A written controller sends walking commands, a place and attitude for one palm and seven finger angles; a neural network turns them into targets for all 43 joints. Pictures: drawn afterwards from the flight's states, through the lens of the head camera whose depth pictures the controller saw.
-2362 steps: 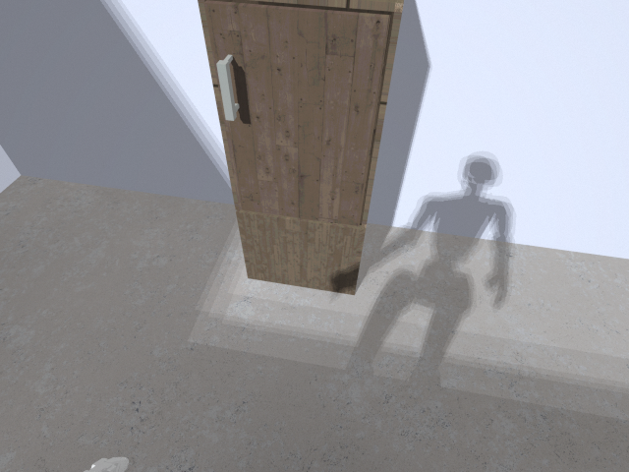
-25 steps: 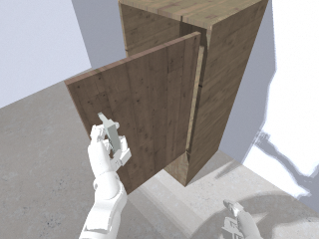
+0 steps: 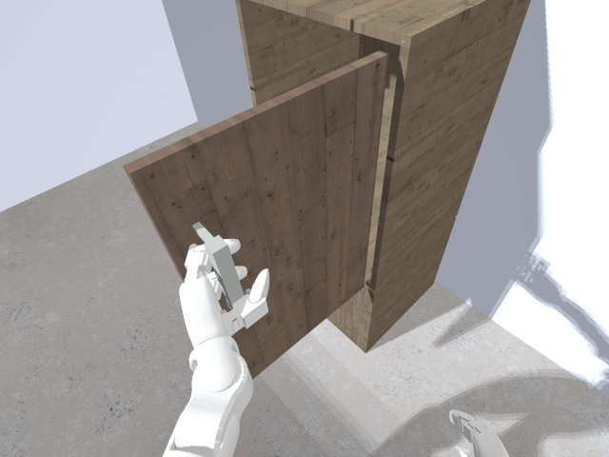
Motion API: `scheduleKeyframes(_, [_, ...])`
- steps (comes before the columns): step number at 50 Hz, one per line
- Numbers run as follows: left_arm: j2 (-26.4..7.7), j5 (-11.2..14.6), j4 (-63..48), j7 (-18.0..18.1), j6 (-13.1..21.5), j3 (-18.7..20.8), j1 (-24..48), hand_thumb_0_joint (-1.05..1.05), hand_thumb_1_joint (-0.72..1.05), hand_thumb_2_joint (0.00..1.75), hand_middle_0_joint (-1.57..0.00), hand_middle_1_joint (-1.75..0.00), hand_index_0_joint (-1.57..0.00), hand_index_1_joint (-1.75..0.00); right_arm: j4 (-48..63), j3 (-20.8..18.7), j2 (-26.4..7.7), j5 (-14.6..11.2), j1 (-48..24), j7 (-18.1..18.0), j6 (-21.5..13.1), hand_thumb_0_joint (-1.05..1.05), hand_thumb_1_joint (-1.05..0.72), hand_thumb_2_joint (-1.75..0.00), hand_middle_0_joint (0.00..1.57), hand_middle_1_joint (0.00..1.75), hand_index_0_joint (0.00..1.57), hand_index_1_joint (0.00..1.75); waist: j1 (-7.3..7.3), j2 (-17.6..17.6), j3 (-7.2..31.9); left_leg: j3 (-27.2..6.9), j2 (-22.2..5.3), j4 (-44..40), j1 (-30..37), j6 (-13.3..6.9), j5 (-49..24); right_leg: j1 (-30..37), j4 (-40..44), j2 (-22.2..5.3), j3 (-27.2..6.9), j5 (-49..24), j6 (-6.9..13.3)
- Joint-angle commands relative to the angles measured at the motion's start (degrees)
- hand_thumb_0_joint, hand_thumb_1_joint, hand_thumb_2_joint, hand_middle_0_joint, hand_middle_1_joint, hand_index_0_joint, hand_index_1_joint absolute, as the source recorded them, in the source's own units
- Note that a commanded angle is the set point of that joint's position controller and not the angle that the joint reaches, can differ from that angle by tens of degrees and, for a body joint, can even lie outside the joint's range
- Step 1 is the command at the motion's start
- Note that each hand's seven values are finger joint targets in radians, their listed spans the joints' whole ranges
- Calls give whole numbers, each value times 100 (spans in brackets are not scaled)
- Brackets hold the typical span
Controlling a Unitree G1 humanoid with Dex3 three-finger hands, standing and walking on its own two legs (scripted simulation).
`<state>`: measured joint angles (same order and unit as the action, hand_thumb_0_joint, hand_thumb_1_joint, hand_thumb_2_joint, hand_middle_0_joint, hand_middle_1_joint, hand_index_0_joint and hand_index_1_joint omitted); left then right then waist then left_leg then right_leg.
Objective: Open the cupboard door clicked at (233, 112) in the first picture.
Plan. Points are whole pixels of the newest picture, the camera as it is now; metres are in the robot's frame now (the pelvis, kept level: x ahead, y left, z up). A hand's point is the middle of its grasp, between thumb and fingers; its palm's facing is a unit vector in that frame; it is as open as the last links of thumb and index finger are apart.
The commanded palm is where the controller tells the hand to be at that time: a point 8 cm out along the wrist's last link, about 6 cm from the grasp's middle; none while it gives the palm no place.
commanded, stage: open thumb and fingers to let go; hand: left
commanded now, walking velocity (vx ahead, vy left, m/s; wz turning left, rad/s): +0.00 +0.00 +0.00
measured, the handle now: (219, 268) +0.34 +0.13 +0.09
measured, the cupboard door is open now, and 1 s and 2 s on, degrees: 88 88 88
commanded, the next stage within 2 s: slide the hand sideways off the handle in 0.52 s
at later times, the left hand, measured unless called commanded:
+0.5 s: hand (248, 295) +0.30 +0.09 +0.09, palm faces +0.33 -0.94 +0.01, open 15.0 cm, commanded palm +0.26 +0.14 +0.09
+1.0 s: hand (233, 323) +0.26 +0.10 +0.09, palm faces -0.07 -1.00 +0.06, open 16.2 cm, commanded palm +0.23 +0.16 +0.09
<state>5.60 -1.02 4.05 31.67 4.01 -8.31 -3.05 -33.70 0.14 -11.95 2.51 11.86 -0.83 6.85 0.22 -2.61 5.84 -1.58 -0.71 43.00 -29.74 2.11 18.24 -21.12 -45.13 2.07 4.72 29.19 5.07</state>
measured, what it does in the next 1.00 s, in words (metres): shifts its weight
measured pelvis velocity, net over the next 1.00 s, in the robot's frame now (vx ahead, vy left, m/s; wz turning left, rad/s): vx -0.03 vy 0.05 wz -0.03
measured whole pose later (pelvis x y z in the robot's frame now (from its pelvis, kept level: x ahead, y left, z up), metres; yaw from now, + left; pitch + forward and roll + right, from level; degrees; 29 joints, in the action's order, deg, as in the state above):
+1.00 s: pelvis -0.03 +0.05 +0.00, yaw -2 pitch +3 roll -1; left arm -0.6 4.7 6.3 8.8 10.3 -11.4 -1.7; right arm -30.4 2.2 -12.2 -0.4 13.9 0.2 1.9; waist 0.6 -2.3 3.8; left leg 1.0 -0.1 45.7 -31.5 -1.3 17.3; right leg -22.7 -46.1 1.0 2.3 26.4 1.3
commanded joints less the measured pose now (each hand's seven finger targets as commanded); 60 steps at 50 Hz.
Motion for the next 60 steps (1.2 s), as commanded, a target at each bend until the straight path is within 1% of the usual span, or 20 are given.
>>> scheduleKeyframes(1, [131,-158,-1334,-56,466,-161,1339,0,-22,42,-32,-123,-32,-123,925,-168,-412,10,-635,-13,-318,0,-90,-90,20,30,20,30,76,991,1055,21,165,31,866,-328,-1220,96,845,-557,-707,-4187,-716])
scheduleKeyframes(5, [65,-207,-1344,-18,457,-116,1300,0,-50,30,-30,-120,-30,-120,969,-155,-396,13,-687,-25,-294,0,-90,-90,20,30,20,30,23,909,1091,49,179,37,848,-326,-1183,86,844,-553,-706,-4007,-684])
scheduleKeyframes(7, [124,-247,-1248,29,442,-158,1495,0,-50,30,-30,-120,-30,-120,947,-147,-388,13,-716,-30,-289,0,-90,-90,20,30,20,30,77,922,999,44,163,54,879,-331,-1141,-62,864,-527,-659,-3776,-667])
scheduleKeyframes(17, [199,-267,-1238,131,373,-184,1568,0,-50,30,-22,-70,-22,-70,983,-142,-370,19,-764,-17,-254,0,-90,-90,20,30,20,30,12,726,1099,49,128,2,975,-322,-1167,-135,798,-399,-490,-3302,-557])
scheduleKeyframes(24, [255,-282,-1045,282,274,-191,1787,0,-50,30,-16,-35,-16,-35,961,-118,-355,14,-903,-10,-227,0,-90,-90,20,30,20,30,14,652,949,29,77,-14,967,-313,-1000,-400,812,-279,-351,-2454,-434])
scheduleKeyframes(25, [279,-285,-1145,325,277,-200,1887,0,-50,30,-15,-30,-15,-30,967,-126,-351,30,-908,-10,-235,0,-90,-90,20,30,20,30,-9,569,1104,40,84,12,1002,-314,-1039,-393,769,-268,-352,-2472,-427])
scheduleKeyframes(29, [348,-226,-973,380,168,-161,1878,0,-50,30,-15,-30,-15,-30,967,-106,-338,30,-967,0,-233,0,-90,-90,20,30,20,30,-41,652,989,33,78,-5,948,-304,-928,-462,814,-229,-302,-2155,-402])
scheduleKeyframes(31, [370,-247,-878,437,152,-173,2217,0,-50,30,-15,-30,-15,-30,915,-98,-337,31,-1002,-5,-241,0,-90,-90,20,30,20,30,25,687,876,15,66,0,935,-309,-798,-618,850,-209,-285,-1827,-385])
scheduleKeyframes(32, [-159,-743,-766,-841,459,-1335,2013,0,-50,30,-15,-30,-15,-30,761,-95,-566,-26,-493,67,-163,0,-90,-90,20,30,20,30,547,1074,520,-22,103,-114,1015,-387,-965,-836,741,-190,-434,-2227,-412])
scheduleKeyframes(33, [-600,-479,-1144,-1541,764,-865,2316,0,-50,30,-15,-30,-15,-30,947,-185,-563,-98,-403,43,-137,0,-90,-90,20,30,20,30,353,735,1003,6,95,-85,1134,-422,-1117,-623,639,-194,-441,-2468,-357])
scheduleKeyframes(34, [-812,-386,-1194,-1938,987,-763,2340,0,-50,30,-15,-30,-15,-30,1018,-150,-535,-99,-467,-14,-179,0,-90,-90,20,30,20,30,233,514,1239,43,144,-58,1230,-453,-1182,-462,599,-217,-499,-2686,-354])
scheduleKeyframes(35, [-942,-276,-1303,-2270,1135,-725,2481,0,-50,30,-15,-30,-15,-30,1037,-115,-524,-127,-475,-56,-228,0,-90,-90,20,30,20,30,245,294,1391,46,150,-62,1369,-456,-1199,-442,606,-225,-489,-2698,-344])
scheduleKeyframes(38, [-552,516,-965,-3070,1190,-806,2324,0,-50,30,-15,-30,-15,-30,1156,-13,-498,-302,-536,-120,-413,0,-90,-90,20,30,20,30,297,200,1057,-24,101,-164,1461,-418,-717,-665,814,-116,-358,-1930,-328])
scheduleKeyframes(40, [-424,1029,-783,-3066,1051,-461,1987,0,-50,30,-15,-30,-15,-30,1187,10,-519,-376,-693,-150,-583,0,-90,-90,20,30,20,30,137,327,808,-93,51,-325,1370,-351,-333,-740,960,-40,-230,-1387,-339])
scheduleKeyframes(42, [-475,1198,-783,-2850,937,-195,1898,0,-50,30,-15,-30,-15,-30,1189,15,-563,-388,-723,-134,-708,0,-90,-90,20,30,20,30,67,594,725,-143,49,-438,1286,-328,-141,-727,1019,-17,-174,-1119,-353])
scheduleKeyframes(43, [-469,1142,-864,-2721,927,-184,1776,0,-50,30,-15,-30,-15,-30,1223,16,-571,-375,-726,-99,-765,0,-90,-90,20,30,20,30,-8,601,734,-151,59,-478,1255,-320,-136,-677,967,-18,-142,-1063,-341])
scheduleKeyframes(49, [-807,252,-1278,-2166,1101,-199,1195,0,-50,30,-15,-30,-15,-30,1356,-66,-578,-248,-495,166,-823,0,-90,-90,20,30,20,30,-41,351,816,-94,13,-390,1185,-334,-344,-894,645,-46,-154,-1140,-300])
scheduleKeyframes(52, [-971,253,-1583,-2222,1124,-108,910,0,-50,30,-15,-30,-15,-30,1467,-61,-576,-245,-533,176,-800,0,-90,-90,20,30,20,30,-62,265,840,-7,22,-360,1139,-350,-275,-817,701,-49,-220,-1113,-298])
scheduleKeyframes(58, [-1179,599,-1957,-2441,989,160,635,0,-50,30,-15,-30,-15,-30,1521,4,-578,-299,-640,46,-800,0,-90,-90,20,30,20,30,-19,399,621,16,38,-385,1046,-366,-83,-699,899,-29,-279,-940,-334])
scheduleKeyframes(60, [-1027,648,-2095,-2534,1011,2,453,0,-50,30,-15,-30,-15,-30,1547,19,-556,-320,-644,32,-862,0,-90,-90,20,30,20,30,20,339,508,-2,27,-378,1088,-360,-113,-805,867,-19,-240,-986,-347])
